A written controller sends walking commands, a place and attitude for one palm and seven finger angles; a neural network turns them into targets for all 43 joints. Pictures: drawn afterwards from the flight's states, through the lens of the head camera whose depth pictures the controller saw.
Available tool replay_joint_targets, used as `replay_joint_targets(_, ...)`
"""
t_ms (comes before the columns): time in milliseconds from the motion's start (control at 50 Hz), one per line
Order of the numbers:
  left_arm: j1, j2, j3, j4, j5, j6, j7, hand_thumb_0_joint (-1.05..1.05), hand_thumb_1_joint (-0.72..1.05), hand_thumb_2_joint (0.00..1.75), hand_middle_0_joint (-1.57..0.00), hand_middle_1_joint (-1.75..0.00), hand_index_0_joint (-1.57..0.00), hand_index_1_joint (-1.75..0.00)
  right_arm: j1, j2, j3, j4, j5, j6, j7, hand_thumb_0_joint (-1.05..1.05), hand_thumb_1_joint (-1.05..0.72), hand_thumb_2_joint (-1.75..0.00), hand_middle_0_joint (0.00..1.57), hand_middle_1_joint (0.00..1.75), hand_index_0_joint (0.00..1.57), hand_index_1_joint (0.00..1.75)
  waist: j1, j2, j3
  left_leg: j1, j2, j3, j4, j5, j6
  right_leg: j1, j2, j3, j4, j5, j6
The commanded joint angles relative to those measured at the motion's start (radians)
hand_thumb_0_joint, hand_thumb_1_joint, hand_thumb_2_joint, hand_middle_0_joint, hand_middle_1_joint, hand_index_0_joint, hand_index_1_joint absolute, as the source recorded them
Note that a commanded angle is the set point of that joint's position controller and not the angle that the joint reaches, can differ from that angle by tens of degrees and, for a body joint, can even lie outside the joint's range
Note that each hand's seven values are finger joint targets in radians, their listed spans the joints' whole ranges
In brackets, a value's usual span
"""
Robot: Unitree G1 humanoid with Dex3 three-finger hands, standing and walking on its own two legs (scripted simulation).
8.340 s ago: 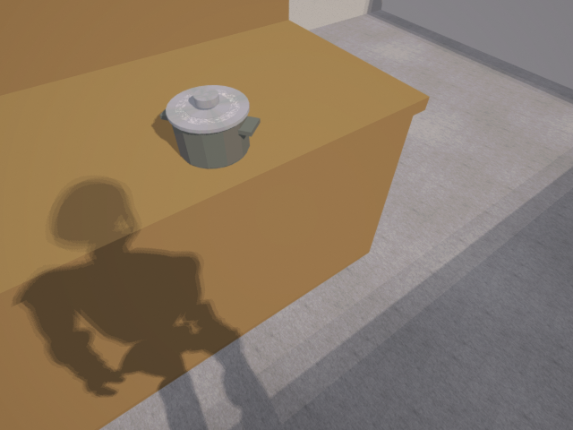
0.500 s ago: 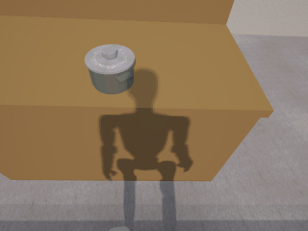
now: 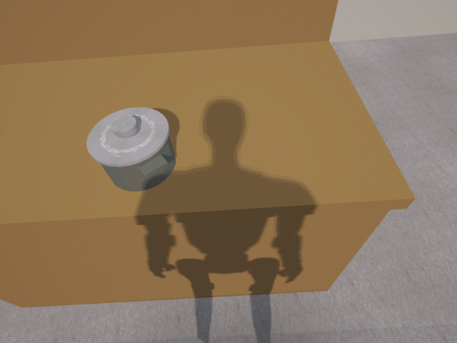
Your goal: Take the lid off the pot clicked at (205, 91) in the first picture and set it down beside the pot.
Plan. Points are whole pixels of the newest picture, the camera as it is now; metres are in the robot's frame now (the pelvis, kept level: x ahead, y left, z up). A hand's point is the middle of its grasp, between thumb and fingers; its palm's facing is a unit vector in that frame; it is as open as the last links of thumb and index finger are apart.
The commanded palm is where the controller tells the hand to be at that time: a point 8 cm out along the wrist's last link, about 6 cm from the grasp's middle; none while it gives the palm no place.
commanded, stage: come to a stop and stand still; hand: left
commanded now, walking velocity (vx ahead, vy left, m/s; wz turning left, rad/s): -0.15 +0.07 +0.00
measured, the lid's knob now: (125, 126) +0.48 +0.23 +0.11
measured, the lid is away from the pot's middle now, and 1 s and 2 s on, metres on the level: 0.00 0.00 0.00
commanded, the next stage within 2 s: look again from close up in 0.82 s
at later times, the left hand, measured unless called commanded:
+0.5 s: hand out of the picture +0.00 +0.25 -0.17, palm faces +0.01 -0.97 -0.23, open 7.4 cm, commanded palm none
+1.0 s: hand out of the picture +0.00 +0.21 -0.18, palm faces -0.01 -0.98 -0.20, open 7.3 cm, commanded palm none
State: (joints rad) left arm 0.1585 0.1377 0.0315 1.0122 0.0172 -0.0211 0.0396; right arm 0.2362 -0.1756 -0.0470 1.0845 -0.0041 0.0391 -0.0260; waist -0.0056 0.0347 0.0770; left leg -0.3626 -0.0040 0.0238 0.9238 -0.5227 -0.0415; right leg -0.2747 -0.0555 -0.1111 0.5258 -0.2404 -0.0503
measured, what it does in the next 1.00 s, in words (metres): steps on the spot: left foot, then right foot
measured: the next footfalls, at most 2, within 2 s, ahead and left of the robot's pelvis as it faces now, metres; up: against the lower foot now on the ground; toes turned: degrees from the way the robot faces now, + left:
left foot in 0.24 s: +0.04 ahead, +0.16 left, +0.00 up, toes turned -1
right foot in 0.54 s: +0.00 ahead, -0.07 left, +0.00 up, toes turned -3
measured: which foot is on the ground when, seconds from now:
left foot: up 0.00-0.22, down 0.24-1.00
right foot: down 0.00-0.24, up 0.26-0.52, down 0.54-1.00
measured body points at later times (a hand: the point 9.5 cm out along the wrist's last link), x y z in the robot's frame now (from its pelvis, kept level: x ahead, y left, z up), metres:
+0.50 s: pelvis -0.01 +0.05 +0.00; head +0.01 +0.05 +0.45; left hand +0.00 +0.30 -0.15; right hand +0.04 -0.19 -0.15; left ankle +0.01 +0.18 -0.74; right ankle -0.04 -0.06 -0.72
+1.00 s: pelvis -0.03 +0.04 +0.00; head -0.03 +0.04 +0.45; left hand +0.00 +0.27 -0.16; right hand -0.03 -0.19 -0.16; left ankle +0.00 +0.16 -0.74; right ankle -0.04 -0.06 -0.74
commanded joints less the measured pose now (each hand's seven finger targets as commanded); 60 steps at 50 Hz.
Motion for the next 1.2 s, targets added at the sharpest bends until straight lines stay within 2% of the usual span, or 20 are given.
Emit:
replay_joint_targets(0,0.099,0.223,0.057,-0.033,0.007,0.019,0.018,0.0,0.9,0.9,-0.2,-0.3,-0.2,-0.3,0.015,-0.058,-0.022,-0.072,-0.002,0.012,0.001,0.0,-0.9,-0.9,0.2,0.3,0.2,0.3,0.03,-0.169,-0.107,-0.084,0.014,-0.045,0.122,0.051,-0.019,0.148,-0.301,0.211,-0.14,0.802,-0.172)
replay_joint_targets(120,0.06,0.245,0.062,-0.063,0.018,0.033,0.007,0.0,0.9,0.9,-0.2,-0.3,-0.2,-0.3,0.002,-0.05,-0.018,-0.107,0.002,-0.006,0.013,0.0,-0.9,-0.9,0.2,0.3,0.2,0.3,0.02,-0.241,-0.116,0.055,0.005,0.006,-0.182,0.113,-0.005,0.076,-0.235,0.208,-0.147,0.439,-0.129)
replay_joint_targets(160,0.045,0.24,0.057,-0.059,0.01,0.037,0.005,0.0,0.9,0.9,-0.2,-0.3,-0.2,-0.3,0.066,-0.047,-0.01,-0.086,0.001,-0.023,0.011,0.0,-0.9,-0.9,0.2,0.3,0.2,0.3,-0.014,-0.227,-0.138,0.208,-0.008,0.042,-0.417,0.291,0.0,0.021,-0.177,0.178,-0.096,0.291,-0.064)
replay_joint_targets(180,0.05,0.211,0.048,-0.054,0.003,0.041,0.003,0.0,0.9,0.9,-0.2,-0.3,-0.2,-0.3,0.088,-0.061,-0.008,-0.072,0.001,-0.035,0.011,0.0,-0.9,-0.9,0.2,0.3,0.2,0.3,-0.024,-0.159,-0.133,0.291,0.025,0.02,-0.541,0.367,0.007,-0.033,-0.131,0.157,-0.035,0.172,-0.018)
replay_joint_targets(220,0.107,0.111,0.023,-0.056,-0.008,0.05,-0.001,0.0,0.9,0.9,-0.2,-0.3,-0.2,-0.3,0.031,-0.186,-0.016,-0.105,-0.017,-0.044,0.006,0.0,-0.9,-0.9,0.2,0.3,0.2,0.3,0.002,0.224,-0.077,0.164,0.331,-0.337,-0.702,0.432,0.126,-0.113,0.024,0.072,0.16,-0.286,0.079)
replay_joint_targets(240,0.112,0.126,0.02,-0.052,-0.003,0.051,-0.004,0.0,0.9,0.9,-0.2,-0.3,-0.2,-0.3,-0.012,-0.19,-0.009,-0.121,-0.024,-0.042,0.005,0.0,-0.9,-0.9,0.2,0.3,0.2,0.3,0.011,0.136,-0.06,0.082,0.361,-0.376,-0.72,0.319,0.19,-0.079,0.024,0.104,0.228,-0.303,0.077)
replay_joint_targets(280,0.098,0.147,0.032,-0.016,0.002,0.062,-0.016,0.0,0.9,0.9,-0.2,-0.3,-0.2,-0.3,-0.063,-0.167,-0.005,-0.106,-0.026,-0.042,-0.012,0.0,-0.9,-0.9,0.2,0.3,0.2,0.3,0.016,0.21,-0.001,0.046,0.297,-0.316,-0.746,0.242,0.177,-0.108,0.028,0.152,0.352,-0.227,0.073)
replay_joint_targets(360,0.137,0.142,0.029,0.016,-0.001,0.057,-0.033,0.0,0.9,0.9,-0.2,-0.3,-0.2,-0.3,-0.064,-0.162,-0.004,-0.095,-0.02,-0.043,-0.019,0.0,-0.9,-0.9,0.2,0.3,0.2,0.3,0.022,0.115,-0.021,0.144,0.263,-0.198,-0.705,0.379,0.174,-0.13,0.026,0.13,0.339,-0.18,0.084)
replay_joint_targets(440,0.112,0.121,0.011,0.016,-0.005,0.043,-0.03,0.0,0.9,0.9,-0.2,-0.3,-0.2,-0.3,0.004,-0.159,-0.014,-0.054,-0.019,-0.042,-0.019,0.0,-0.9,-0.9,0.2,0.3,0.2,0.3,-0.016,0.131,-0.065,0.242,0.261,-0.191,-0.636,0.565,0.18,-0.061,0.026,0.097,0.116,-0.201,0.076)
replay_joint_targets(480,0.184,0.119,0.008,0.05,-0.007,0.032,-0.025,0.0,0.9,0.9,-0.2,-0.3,-0.2,-0.3,0.005,-0.159,-0.013,-0.042,-0.011,-0.041,-0.018,0.0,-0.9,-0.9,0.2,0.3,0.2,0.3,0.013,0.098,-0.106,0.226,0.22,-0.15,-0.556,0.581,0.14,0.067,0.029,0.083,-0.097,-0.016,0.072)
replay_joint_targets(500,0.203,0.139,0.009,0.064,-0.004,0.023,-0.019,0.0,0.9,0.9,-0.2,-0.3,-0.2,-0.3,0.016,-0.129,-0.009,-0.035,-0.003,-0.043,-0.016,0.0,-0.9,-0.9,0.2,0.3,0.2,0.3,0.011,0.03,-0.112,0.187,0.169,-0.116,-0.499,0.528,0.099,0.133,-0.003,0.144,-0.187,0.082,0.058)
replay_joint_targets(520,0.287,0.158,0.002,0.071,0.015,0.008,0.025,0.0,0.9,0.9,-0.2,-0.3,-0.2,-0.3,-0.07,-0.157,-0.011,-0.106,0.01,-0.058,-0.009,0.0,-0.9,-0.9,0.2,0.3,0.2,0.3,0.055,-0.082,-0.042,0.148,0.144,-0.004,-0.31,0.447,0.038,0.047,-0.094,0.235,-0.224,0.388,0.066)
replay_joint_targets(540,0.219,0.217,0.007,0.045,0.009,0.005,0.018,0.0,0.9,0.9,-0.2,-0.3,-0.2,-0.3,-0.035,-0.083,0.001,-0.119,0.005,-0.047,-0.004,0.0,-0.9,-0.9,0.2,0.3,0.2,0.3,0.001,-0.068,-0.1,0.098,0.048,0.01,-0.315,0.324,0.013,0.157,-0.156,0.27,-0.165,0.619,0.007)
replay_joint_targets(560,0.241,0.2,0.007,0.043,-0.006,-0.014,0.025,0.0,0.9,0.9,-0.2,-0.3,-0.2,-0.3,-0.009,-0.068,0.008,-0.116,0.0,-0.045,-0.005,0.0,-0.9,-0.9,0.2,0.3,0.2,0.3,0.002,-0.274,-0.19,0.06,0.039,0.006,-0.312,0.219,0.023,0.232,-0.165,0.296,-0.151,0.657,0.001)
replay_joint_targets(580,0.233,0.175,0.002,0.034,-0.005,-0.019,0.029,0.0,0.9,0.9,-0.2,-0.3,-0.2,-0.3,-0.008,-0.08,0.002,-0.121,-0.002,-0.044,-0.006,0.0,-0.9,-0.9,0.2,0.3,0.2,0.3,0.008,-0.385,-0.164,0.026,0.038,-0.004,-0.271,0.164,0.035,0.238,-0.161,0.269,-0.137,0.689,-0.02)
replay_joint_targets(600,0.232,0.157,0.001,0.02,0.001,-0.019,0.031,0.0,0.9,0.9,-0.2,-0.3,-0.2,-0.3,-0.006,-0.081,0.0,-0.121,-0.002,-0.045,-0.005,0.0,-0.9,-0.9,0.2,0.3,0.2,0.3,0.009,-0.375,-0.137,0.015,0.039,-0.009,-0.254,0.133,0.043,0.219,-0.157,0.266,-0.125,0.68,-0.04)
replay_joint_targets(640,0.184,0.166,0.0,-0.008,0.004,-0.012,0.025,0.0,0.9,0.9,-0.2,-0.3,-0.2,-0.3,0.02,-0.051,0.005,-0.1,-0.002,-0.042,-0.003,0.0,-0.9,-0.9,0.2,0.3,0.2,0.3,-0.017,-0.108,-0.099,0.118,0.032,0.012,-0.366,0.2,0.038,0.115,-0.148,0.255,-0.102,0.462,-0.065)
replay_joint_targets(680,0.175,0.153,-0.001,-0.013,-0.002,-0.009,0.02,0.0,0.9,0.9,-0.2,-0.3,-0.2,-0.3,0.052,-0.066,0.008,-0.08,-0.007,-0.051,-0.001,0.0,-0.9,-0.9,0.2,0.3,0.2,0.3,-0.024,-0.025,-0.038,0.175,0.086,-0.043,-0.437,0.419,0.056,0.006,-0.067,0.203,-0.09,0.271,-0.013)
replay_joint_targets(900,0.197,0.142,-0.011,-0.007,-0.003,-0.006,0.008,0.0,0.9,0.9,-0.2,-0.3,-0.2,-0.3,0.073,-0.061,0.027,-0.058,-0.009,-0.054,0.004,0.0,-0.9,-0.9,0.2,0.3,0.2,0.3,-0.004,-0.044,0.057,0.102,0.08,-0.059,-0.494,0.267,0.049,-0.028,-0.042,0.223,-0.201,-0.105,-0.005)
replay_joint_targets(1180,0.234,0.123,-0.016,0.013,-0.006,-0.007,0.004,0.0,0.9,0.9,-0.2,-0.3,-0.2,-0.3,0.1,-0.069,0.034,-0.029,-0.003,-0.067,0.004,0.0,-0.9,-0.9,0.2,0.3,0.2,0.3,0.009,-0.043,-0.002,0.111,0.093,-0.092,-0.542,0.295,0.07,0.032,-0.035,0.183,-0.16,-0.01,0.009)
